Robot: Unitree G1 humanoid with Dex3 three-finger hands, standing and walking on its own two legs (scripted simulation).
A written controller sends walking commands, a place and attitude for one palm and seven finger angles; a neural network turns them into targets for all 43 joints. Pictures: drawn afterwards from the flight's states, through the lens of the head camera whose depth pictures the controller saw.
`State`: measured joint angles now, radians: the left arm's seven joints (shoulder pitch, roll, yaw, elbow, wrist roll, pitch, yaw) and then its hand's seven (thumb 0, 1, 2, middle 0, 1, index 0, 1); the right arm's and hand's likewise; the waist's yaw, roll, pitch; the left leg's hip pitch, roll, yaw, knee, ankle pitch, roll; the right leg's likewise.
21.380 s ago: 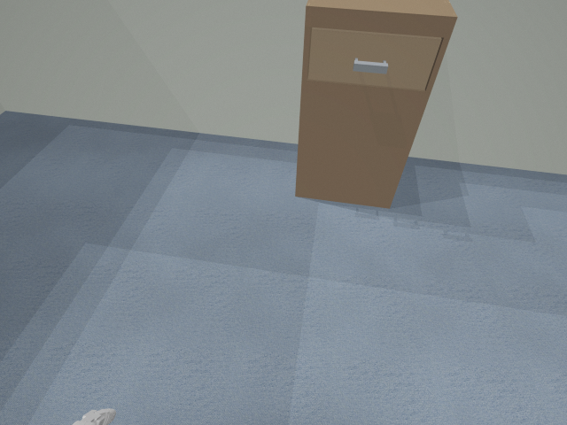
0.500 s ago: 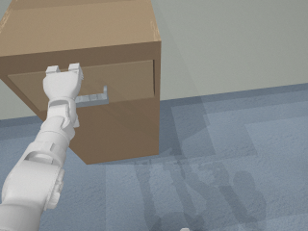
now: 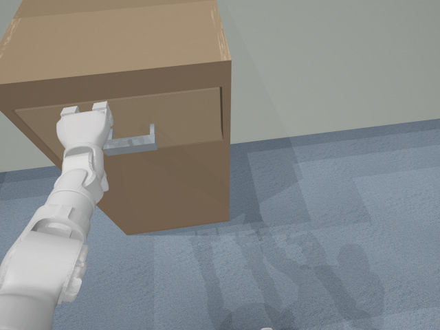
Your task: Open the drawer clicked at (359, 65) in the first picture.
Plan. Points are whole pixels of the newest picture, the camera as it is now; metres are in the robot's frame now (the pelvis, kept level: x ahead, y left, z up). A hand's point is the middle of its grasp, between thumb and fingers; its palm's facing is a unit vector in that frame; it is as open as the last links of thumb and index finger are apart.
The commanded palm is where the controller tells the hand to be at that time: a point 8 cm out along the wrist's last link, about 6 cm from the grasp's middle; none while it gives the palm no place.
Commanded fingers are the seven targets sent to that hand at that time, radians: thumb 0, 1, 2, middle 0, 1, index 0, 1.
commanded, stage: move the hooked fingers above the handle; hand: left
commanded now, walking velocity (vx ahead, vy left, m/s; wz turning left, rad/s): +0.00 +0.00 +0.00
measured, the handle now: (131, 137) +0.53 +0.21 -0.03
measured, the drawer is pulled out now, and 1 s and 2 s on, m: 0.00 0.00 0.00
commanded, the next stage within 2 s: lift the fingers back up to retry in 0.08 s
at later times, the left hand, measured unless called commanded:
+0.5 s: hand (114, 142) +0.47 +0.21 +0.04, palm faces -0.11 -0.01 -0.99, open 13.8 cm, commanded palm +0.46 +0.21 +0.09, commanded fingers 0.00 -0.50 0.30 -0.30 -1.20 -0.30 -1.20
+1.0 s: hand (117, 137) +0.48 +0.21 +0.04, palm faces -0.02 +0.00 -1.00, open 13.8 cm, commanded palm +0.46 +0.21 +0.09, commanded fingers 0.00 -0.50 0.30 -0.30 -1.20 -0.30 -1.20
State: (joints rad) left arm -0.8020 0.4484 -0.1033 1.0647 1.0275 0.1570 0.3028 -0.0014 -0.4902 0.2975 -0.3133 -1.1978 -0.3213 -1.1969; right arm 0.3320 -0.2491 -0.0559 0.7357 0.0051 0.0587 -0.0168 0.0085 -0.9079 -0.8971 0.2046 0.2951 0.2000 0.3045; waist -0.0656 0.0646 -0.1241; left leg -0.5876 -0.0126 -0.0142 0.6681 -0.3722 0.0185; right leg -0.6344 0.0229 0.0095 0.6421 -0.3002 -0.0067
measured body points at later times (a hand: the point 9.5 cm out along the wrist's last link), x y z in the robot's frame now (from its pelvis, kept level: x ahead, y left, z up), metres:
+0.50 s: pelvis +0.00 +0.00 +0.00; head +0.08 -0.02 +0.44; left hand +0.47 +0.21 +0.09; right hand +0.03 -0.26 -0.14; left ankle -0.04 +0.11 -0.72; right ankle -0.01 -0.12 -0.72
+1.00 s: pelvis +0.00 +0.00 +0.00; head +0.08 -0.01 +0.44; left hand +0.47 +0.20 +0.10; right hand +0.03 -0.27 -0.14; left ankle -0.04 +0.11 -0.72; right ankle -0.01 -0.12 -0.72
